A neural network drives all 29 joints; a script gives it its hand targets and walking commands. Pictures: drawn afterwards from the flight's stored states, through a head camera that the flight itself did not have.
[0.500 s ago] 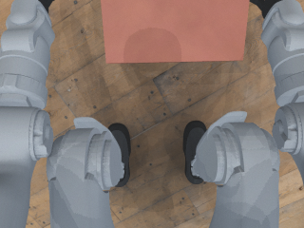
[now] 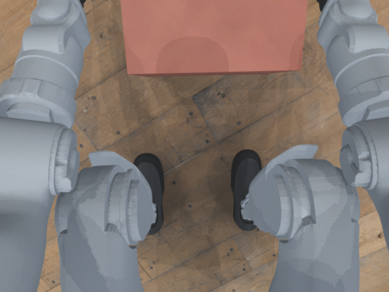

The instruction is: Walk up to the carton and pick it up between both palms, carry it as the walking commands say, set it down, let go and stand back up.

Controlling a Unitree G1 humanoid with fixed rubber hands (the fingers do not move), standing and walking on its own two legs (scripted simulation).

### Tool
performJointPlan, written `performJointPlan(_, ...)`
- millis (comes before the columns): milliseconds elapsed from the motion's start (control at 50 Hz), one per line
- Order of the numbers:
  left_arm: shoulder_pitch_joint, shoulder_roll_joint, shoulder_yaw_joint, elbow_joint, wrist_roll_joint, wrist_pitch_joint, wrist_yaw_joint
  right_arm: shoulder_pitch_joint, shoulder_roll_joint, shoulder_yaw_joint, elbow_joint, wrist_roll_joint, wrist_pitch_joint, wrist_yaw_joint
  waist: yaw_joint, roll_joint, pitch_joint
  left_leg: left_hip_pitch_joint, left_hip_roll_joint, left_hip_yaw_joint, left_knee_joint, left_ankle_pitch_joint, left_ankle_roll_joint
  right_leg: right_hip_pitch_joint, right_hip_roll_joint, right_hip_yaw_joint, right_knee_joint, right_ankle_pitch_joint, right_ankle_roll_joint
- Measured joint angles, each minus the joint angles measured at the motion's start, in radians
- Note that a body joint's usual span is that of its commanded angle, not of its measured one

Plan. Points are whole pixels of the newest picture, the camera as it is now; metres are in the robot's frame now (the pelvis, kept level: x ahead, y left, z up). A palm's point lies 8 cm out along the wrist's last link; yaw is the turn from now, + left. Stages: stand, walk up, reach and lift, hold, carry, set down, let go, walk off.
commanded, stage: reach and lift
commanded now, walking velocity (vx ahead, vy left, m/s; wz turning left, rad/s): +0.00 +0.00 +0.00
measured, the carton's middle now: out of the picture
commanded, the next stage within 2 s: none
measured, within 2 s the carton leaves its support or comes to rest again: leaves its support in 0.98 s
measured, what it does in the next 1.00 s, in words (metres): stands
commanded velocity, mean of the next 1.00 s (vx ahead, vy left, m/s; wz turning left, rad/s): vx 0.00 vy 0.00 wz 0.00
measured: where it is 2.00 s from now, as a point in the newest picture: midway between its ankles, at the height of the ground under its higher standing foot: (198, 204)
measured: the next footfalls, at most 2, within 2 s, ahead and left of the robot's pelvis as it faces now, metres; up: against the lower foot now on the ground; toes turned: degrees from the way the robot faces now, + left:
none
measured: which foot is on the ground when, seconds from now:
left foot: down 0.00-1.00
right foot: down 0.00-1.00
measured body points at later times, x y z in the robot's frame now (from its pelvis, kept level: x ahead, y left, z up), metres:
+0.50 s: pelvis +0.00 +0.00 +0.01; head +0.38 +0.00 +0.24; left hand +0.56 +0.17 -0.18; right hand +0.55 -0.19 -0.19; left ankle +0.11 +0.12 -0.30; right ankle +0.11 -0.12 -0.30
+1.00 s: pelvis +0.00 +0.00 +0.00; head +0.37 +0.00 +0.24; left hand +0.56 +0.18 -0.18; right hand +0.56 -0.18 -0.18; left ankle +0.11 +0.12 -0.30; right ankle +0.11 -0.12 -0.30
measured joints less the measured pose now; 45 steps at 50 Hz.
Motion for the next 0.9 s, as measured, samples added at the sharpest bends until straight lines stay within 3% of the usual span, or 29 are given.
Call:
performJointPlan(200, -0.029, -0.031, 0.014, 0.017, 0.029, -0.03, 0.034, -0.028, 0.035, 0.021, 0.023, 0.018, -0.02, -0.024, 0.011, -0.013, -0.005, 0.001, 0.006, -0.008, -0.018, -0.006, -0.007, -0.004, 0.007, -0.008, -0.022, 0.004, -0.006)
performJointPlan(460, -0.036, -0.021, -0.028, 0.024, -0.031, -0.045, 0.046, -0.055, 0.05, 0.01, 0.054, 0.02, -0.032, -0.043, 0.0, -0.016, 0.009, 0.009, 0.002, 0.0, -0.026, 0.003, -0.007, 0.001, 0.004, 0.0, -0.023, 0.008, -0.006)
performJointPlan(680, -0.022, -0.013, 0.031, 0.004, 0.028, 0.021, 0.001, -0.041, 0.052, -0.028, 0.032, -0.038, 0.037, 0.002, 0.0, -0.021, -0.004, 0.003, 0.004, -0.004, 0.007, -0.01, -0.006, -0.006, 0.006, -0.004, 0.007, -0.001, -0.008)
performJointPlan(900, -0.012, -0.005, 0.032, -0.016, 0.033, 0.05, 0.006, -0.042, 0.052, -0.019, 0.014, -0.049, 0.075, 0.008, -0.004, -0.014, 0.01, 0.014, -0.005, -0.008, 0.022, -0.015, -0.012, 0.008, 0.008, -0.004, 0.023, -0.009, -0.006)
